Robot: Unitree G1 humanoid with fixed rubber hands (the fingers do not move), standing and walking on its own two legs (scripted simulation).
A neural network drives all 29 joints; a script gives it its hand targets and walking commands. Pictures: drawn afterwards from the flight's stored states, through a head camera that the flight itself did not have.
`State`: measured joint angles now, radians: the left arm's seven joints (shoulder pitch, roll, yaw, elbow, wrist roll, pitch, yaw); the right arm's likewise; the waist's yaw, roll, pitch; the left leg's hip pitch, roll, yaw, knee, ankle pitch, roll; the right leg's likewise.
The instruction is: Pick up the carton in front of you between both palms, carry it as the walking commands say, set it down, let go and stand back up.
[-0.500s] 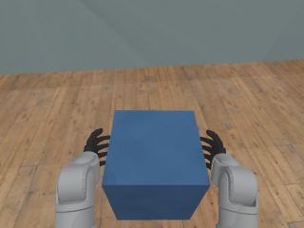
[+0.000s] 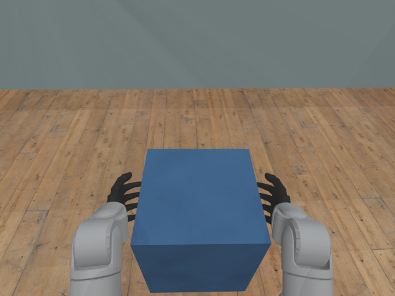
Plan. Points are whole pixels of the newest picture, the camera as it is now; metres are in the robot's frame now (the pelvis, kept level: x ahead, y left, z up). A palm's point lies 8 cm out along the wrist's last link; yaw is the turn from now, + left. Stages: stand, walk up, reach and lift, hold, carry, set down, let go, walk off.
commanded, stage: carry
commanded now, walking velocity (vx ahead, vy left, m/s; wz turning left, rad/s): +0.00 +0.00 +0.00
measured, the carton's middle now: (198, 222) +0.28 +0.00 +0.00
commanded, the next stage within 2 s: hold in 1.16 s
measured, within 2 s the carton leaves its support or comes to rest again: neither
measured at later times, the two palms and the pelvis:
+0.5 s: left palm (113, 238) +0.22 +0.16 +0.05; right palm (276, 239) +0.22 -0.14 +0.05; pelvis -0.04 +0.01 +0.00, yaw +0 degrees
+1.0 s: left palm (115, 236) +0.23 +0.16 +0.04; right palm (272, 237) +0.23 -0.14 +0.04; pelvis -0.05 +0.01 +0.00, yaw +0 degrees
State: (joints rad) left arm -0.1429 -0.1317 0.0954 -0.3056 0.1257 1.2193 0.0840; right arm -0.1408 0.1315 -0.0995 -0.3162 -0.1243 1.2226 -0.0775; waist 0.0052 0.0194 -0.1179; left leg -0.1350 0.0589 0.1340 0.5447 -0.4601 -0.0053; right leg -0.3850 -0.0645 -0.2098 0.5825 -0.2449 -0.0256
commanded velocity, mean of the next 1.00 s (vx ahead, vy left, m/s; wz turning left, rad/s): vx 0.00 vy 0.00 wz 0.00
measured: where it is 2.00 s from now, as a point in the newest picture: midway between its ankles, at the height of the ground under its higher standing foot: outside the picture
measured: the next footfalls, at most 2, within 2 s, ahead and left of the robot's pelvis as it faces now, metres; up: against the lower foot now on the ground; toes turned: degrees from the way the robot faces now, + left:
none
